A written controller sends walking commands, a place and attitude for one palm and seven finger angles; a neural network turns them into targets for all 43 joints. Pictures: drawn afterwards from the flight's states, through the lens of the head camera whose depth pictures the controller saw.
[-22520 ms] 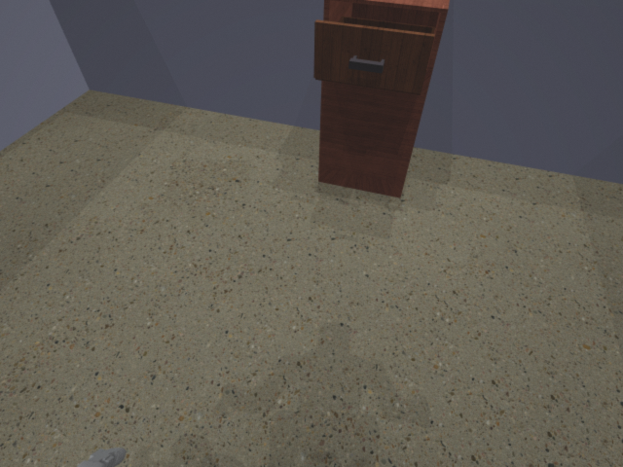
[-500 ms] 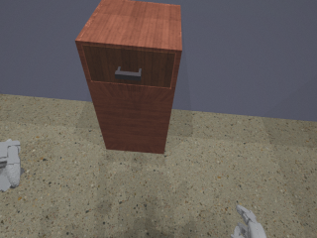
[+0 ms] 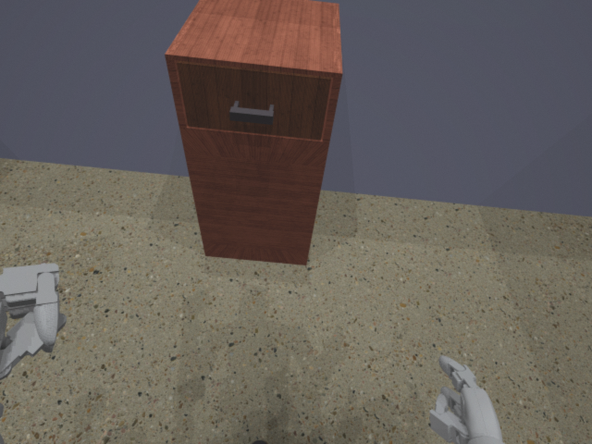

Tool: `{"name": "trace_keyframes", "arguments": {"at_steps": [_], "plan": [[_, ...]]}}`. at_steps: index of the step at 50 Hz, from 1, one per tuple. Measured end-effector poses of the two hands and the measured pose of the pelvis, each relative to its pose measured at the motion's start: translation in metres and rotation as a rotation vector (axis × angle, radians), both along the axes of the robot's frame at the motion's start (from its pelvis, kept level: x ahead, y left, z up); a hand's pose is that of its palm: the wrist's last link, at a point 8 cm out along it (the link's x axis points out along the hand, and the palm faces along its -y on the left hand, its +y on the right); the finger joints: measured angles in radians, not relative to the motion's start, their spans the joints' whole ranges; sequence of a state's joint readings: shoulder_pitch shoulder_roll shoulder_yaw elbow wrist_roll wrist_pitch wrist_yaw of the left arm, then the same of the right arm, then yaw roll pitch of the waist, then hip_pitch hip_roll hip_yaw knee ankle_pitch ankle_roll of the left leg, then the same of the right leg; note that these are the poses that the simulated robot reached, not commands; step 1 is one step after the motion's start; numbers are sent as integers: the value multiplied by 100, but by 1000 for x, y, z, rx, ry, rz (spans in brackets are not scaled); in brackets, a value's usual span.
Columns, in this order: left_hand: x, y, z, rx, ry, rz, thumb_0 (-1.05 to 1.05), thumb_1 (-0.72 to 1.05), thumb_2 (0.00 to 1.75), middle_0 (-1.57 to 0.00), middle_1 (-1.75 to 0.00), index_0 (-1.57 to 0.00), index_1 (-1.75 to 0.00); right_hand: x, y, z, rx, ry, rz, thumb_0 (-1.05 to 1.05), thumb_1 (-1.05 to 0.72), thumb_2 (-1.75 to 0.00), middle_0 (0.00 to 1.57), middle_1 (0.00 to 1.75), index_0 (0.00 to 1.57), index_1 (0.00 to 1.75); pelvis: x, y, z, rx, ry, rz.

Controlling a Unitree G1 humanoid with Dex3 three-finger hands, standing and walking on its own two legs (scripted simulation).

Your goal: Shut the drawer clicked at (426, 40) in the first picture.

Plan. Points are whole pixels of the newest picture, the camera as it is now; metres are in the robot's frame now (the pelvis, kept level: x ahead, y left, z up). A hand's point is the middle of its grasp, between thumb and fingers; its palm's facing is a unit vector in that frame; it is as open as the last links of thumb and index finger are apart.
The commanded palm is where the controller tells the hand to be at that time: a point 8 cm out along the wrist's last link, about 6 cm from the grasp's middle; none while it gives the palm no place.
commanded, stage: stop stepping back and stand still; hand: left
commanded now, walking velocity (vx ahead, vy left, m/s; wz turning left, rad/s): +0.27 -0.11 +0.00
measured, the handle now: (253, 111) +0.85 +0.16 -0.05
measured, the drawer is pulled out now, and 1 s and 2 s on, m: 0.00 0.00 0.00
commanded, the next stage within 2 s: let the arm hang, fingers relaxed in 1.12 s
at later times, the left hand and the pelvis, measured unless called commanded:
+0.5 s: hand (18, 416) +0.12 +0.22 +0.17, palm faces +0.30 -0.86 -0.42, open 3.2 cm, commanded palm +0.06 +0.28 +0.17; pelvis -0.08 +0.00 +0.00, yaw -3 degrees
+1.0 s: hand out of the picture +0.11 +0.25 +0.17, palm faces +0.37 -0.81 -0.45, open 3.2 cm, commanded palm +0.05 +0.29 +0.17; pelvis -0.08 +0.01 -0.01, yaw -1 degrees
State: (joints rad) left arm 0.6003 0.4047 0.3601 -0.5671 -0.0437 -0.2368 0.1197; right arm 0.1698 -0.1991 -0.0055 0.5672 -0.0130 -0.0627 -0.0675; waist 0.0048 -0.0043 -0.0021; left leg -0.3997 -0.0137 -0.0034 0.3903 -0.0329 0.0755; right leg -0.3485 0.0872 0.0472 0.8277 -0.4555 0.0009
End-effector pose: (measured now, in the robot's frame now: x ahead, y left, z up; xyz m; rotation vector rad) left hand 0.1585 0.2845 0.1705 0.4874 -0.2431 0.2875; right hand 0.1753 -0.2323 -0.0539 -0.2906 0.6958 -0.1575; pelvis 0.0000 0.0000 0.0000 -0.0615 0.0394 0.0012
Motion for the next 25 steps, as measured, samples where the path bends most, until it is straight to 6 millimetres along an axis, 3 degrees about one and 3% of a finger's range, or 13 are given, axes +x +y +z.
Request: {"name": "trace_keyframes", "arguments": {"at_steps": [5,9,11,14,18,21,25], "plan": [[-36,-7,8,11,12,-15,1,89,90,-140,-160,-141,-160,-37,13,0,39,-7,10,1,-91,-90,20,30,20,30,-26,-4,3,1,13,7],[-62,-11,9,35,0,-17,1,89,90,-140,-160,-141,-160,-64,12,-16,42,6,18,1,-90,-90,20,30,20,30,-53,-3,-8,15,-8,-26],[-70,-7,9,12,-35,-7,1,89,90,-140,-160,-141,-160,-81,8,-23,38,35,-16,1,-90,-90,20,30,20,30,-56,1,-10,8,-28,-29],[-73,4,3,-32,-107,27,1,88,90,-140,-160,-141,-160,-103,1,-31,6,52,-67,1,-90,-90,20,30,20,30,-56,8,-17,3,-39,-28],[-64,12,-4,-72,-121,54,1,89,90,-141,-160,-141,-160,-129,0,-31,1,42,-117,2,-91,-90,20,30,20,30,-70,12,-17,40,-67,-31],[-64,2,4,-45,-95,10,1,89,90,-140,-160,-141,-160,-147,4,-22,36,31,-125,2,-91,-90,20,30,20,30,-79,8,-7,44,-77,-40],[-79,-17,18,19,-52,-59,1,89,90,-140,-160,-141,-160,-162,5,-16,69,35,-125,2,-91,-90,20,30,20,30,-84,2,3,30,-68,-46]]}}
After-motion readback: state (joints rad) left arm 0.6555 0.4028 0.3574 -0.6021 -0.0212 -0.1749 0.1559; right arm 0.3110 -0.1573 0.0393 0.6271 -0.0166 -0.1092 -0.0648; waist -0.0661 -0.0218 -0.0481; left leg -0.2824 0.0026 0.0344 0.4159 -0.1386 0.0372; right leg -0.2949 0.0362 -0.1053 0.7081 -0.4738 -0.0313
